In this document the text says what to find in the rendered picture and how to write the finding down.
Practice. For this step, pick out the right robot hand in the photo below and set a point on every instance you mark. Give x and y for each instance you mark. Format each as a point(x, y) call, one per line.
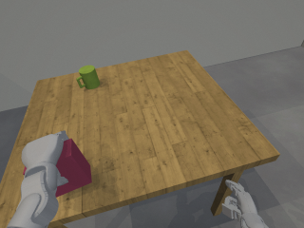
point(234, 208)

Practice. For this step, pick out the table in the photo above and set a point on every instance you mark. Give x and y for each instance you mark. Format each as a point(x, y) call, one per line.
point(153, 126)

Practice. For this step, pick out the robot left forearm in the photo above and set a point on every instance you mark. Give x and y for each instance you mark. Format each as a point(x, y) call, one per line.
point(38, 205)

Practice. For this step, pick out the sponge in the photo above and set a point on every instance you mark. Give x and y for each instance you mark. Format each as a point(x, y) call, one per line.
point(74, 167)

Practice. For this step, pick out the left robot hand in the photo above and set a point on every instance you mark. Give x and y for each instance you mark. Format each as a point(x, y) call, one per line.
point(45, 149)

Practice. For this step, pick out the robot right forearm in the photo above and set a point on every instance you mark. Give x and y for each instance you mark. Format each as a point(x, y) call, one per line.
point(252, 220)

